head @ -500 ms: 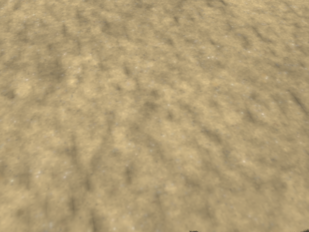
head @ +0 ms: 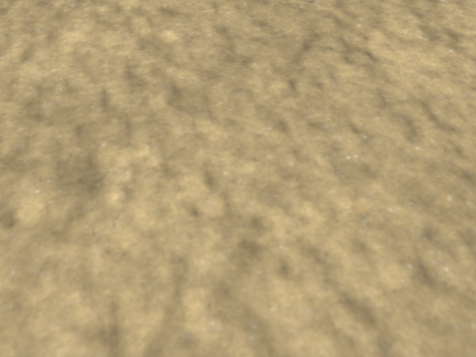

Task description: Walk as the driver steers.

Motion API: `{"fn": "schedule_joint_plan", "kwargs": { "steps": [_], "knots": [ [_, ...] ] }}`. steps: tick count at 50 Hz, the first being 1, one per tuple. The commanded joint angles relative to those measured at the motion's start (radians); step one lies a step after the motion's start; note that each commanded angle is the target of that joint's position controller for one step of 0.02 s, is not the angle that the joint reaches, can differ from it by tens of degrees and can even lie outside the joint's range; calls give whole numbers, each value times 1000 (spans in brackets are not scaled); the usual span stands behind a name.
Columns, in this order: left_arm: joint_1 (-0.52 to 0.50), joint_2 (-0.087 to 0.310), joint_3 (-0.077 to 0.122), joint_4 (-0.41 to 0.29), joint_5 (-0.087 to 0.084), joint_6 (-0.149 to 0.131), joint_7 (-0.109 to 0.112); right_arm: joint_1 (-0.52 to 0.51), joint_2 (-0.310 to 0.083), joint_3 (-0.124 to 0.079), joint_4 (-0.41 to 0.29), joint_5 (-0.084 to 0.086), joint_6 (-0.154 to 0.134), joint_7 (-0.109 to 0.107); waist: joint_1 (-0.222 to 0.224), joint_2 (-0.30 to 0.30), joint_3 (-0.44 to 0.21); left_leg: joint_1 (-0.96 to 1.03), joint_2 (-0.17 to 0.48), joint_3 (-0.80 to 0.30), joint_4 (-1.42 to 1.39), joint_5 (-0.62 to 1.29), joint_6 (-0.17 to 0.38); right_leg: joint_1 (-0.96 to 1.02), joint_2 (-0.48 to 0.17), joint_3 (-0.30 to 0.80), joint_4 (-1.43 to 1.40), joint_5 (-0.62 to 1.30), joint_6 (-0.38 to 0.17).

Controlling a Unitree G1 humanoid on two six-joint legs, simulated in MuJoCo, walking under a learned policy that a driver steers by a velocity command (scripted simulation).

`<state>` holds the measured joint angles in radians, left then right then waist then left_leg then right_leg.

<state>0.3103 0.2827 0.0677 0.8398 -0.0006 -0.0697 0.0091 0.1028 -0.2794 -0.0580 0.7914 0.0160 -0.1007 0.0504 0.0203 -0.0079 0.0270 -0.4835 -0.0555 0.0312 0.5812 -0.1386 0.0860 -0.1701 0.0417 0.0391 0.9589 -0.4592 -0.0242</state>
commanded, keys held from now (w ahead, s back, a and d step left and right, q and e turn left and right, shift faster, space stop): w+q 0.66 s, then w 0.26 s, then w+e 0.08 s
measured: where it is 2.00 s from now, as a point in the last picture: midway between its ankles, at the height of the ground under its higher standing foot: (169, 182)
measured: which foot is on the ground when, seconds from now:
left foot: down 0.00-0.44, up 0.46-0.90, down 0.92-1.00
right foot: up 0.00-0.40, down 0.42-0.94, up 0.96-1.00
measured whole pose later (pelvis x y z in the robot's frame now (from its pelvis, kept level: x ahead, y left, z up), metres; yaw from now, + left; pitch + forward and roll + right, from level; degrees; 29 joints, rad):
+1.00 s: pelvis +0.52 +0.13 +0.00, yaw +28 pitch +2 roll -1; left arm 0.35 0.30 0.05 0.88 -0.03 -0.07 -0.01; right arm 0.09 -0.27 -0.04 0.62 0.00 -0.05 0.03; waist 0.06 0.01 0.04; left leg -0.47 0.00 0.04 0.61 -0.18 0.06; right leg -0.21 -0.05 -0.01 1.00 -0.51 0.01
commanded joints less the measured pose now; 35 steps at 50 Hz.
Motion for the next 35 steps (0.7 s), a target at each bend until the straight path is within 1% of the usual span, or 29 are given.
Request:
{"fn": "schedule_joint_plan", "kwargs": {
  "steps": [1,2,3,4,5,6,8,9,11,13,15,17,18,19,20,21,22,23,24,25,26,27,28,29,30,31,33,35],
  "knots": [
    [-78,125,8,-137,-30,-69,-18,209,-152,-44,-24,3,11,-13,-114,87,-167,659,328,-626,-295,-208,226,-624,-63,80,369,42,-7],
    [-116,120,10,-147,-10,-74,-14,159,-134,-37,-37,-5,13,-13,-80,11,-88,507,293,-540,-316,-117,208,-591,-95,65,275,94,-7],
    [-112,126,19,-150,9,-68,-8,131,-115,-28,-50,-12,11,-17,-46,9,-69,416,263,-485,-336,-20,197,-525,-122,64,199,130,-1],
    [-98,118,20,-156,15,-59,-4,118,-115,-27,-60,-15,13,-19,-24,36,-64,361,241,-460,-353,44,200,-481,-129,59,157,141,10],
    [-82,107,20,-158,18,-50,-1,118,-121,-29,-65,-11,14,-23,-12,56,-64,328,230,-431,-363,94,205,-463,-134,52,114,144,23],
    [-81,96,18,-161,19,-42,2,126,-129,-32,-66,-8,13,-29,-8,64,-62,298,219,-399,-369,141,207,-456,-133,40,74,161,38],
    [-136,80,12,-184,19,-33,10,154,-159,-42,-65,-3,14,-42,-19,61,-47,261,197,-349,-379,198,198,-466,-123,24,-45,262,67],
    [-174,71,8,-196,20,-33,10,169,-166,-45,-64,1,16,-48,-32,61,-41,248,179,-326,-376,201,182,-456,-114,22,-120,335,75],
    [-244,51,1,-215,16,-38,5,200,-165,-47,-59,8,26,-57,-60,75,-39,227,141,-291,-358,181,147,-406,-84,18,-265,466,83],
    [-309,43,-3,-232,7,-45,-4,240,-162,-47,-52,12,36,-63,-89,89,-38,227,133,-300,-338,147,128,-357,-52,10,-367,543,85],
    [-357,54,-2,-250,-2,-52,-14,276,-159,-47,-45,15,46,-66,-105,95,-34,271,149,-347,-302,119,123,-347,-34,21,-423,539,80],
    [-375,75,5,-260,-6,-62,-23,293,-154,-47,-47,15,56,-70,-102,101,-35,342,171,-412,-247,94,115,-339,-24,39,-482,485,67],
    [-367,87,10,-260,-8,-68,-27,289,-157,-49,-51,13,60,-72,-91,113,-35,367,182,-442,-219,99,109,-321,-21,43,-499,443,57],
    [-339,99,16,-256,-10,-73,-27,277,-160,-51,-56,11,63,-73,-72,132,-40,379,187,-465,-188,122,101,-281,-20,41,-514,403,42],
    [-268,115,26,-238,-9,-78,-24,256,-150,-49,-66,11,65,-73,-29,140,-65,369,168,-463,-135,166,83,-179,-21,26,-556,411,16],
    [-158,149,41,-221,4,-83,-17,236,-117,-38,-83,5,61,-68,28,127,-151,314,122,-422,1,202,52,18,-80,59,-544,425,-29],
    [10,213,57,-208,17,-80,-6,232,-63,-17,-111,-14,55,-66,94,11,-299,167,52,-323,283,28,11,293,-262,232,-513,401,-98],
    [72,262,71,-167,19,-63,-14,382,-22,-2,-136,15,46,-64,19,-347,-399,-182,-57,-214,566,-467,-42,568,-464,677,-583,214,-252],
    [47,162,50,-187,-1,-56,-16,370,-127,-19,-106,25,47,-66,42,-224,-312,-297,35,-230,689,-440,-55,512,-463,708,-619,28,-227],
    [11,111,35,-194,-2,-49,-11,258,-172,-33,-120,18,53,-64,69,-119,-183,-323,64,-205,717,-341,-65,389,-415,545,-635,51,-184],
    [-34,103,27,-195,7,-43,-11,205,-158,-34,-133,8,57,-64,52,-44,-107,-294,95,-175,701,-268,-75,261,-371,426,-660,173,-164],
    [-63,88,22,-186,11,-39,-12,173,-145,-37,-148,0,57,-59,32,-44,-54,-279,121,-170,660,-224,-79,172,-338,349,-686,262,-161],
    [-80,78,17,-181,17,-40,-11,180,-126,-37,-154,7,61,-52,8,-74,-37,-238,145,-164,637,-200,-79,108,-309,276,-713,310,-153],
    [-87,74,18,-175,14,-44,-13,187,-106,-35,-157,15,67,-48,-3,-99,-30,-219,156,-149,615,-190,-82,74,-295,227,-740,334,-155],
    [-88,78,20,-166,9,-48,-14,182,-87,-31,-164,16,72,-45,-8,-103,-26,-219,164,-137,596,-182,-87,55,-293,186,-760,365,-164],
    [-89,91,25,-157,5,-51,-15,165,-78,-28,-174,13,76,-44,-11,-95,-17,-232,170,-133,569,-162,-93,46,-298,152,-778,400,-173],
    [-83,119,35,-138,6,-52,-12,127,-67,-23,-192,5,78,-42,-9,-72,-12,-260,181,-130,494,-99,-106,56,-310,91,-796,473,-185],
    [-70,133,37,-118,7,-49,-13,92,-52,-14,-196,3,71,-35,1,-52,-16,-238,176,-123,380,-2,-103,64,-292,25,-799,520,-178]
  ]
}}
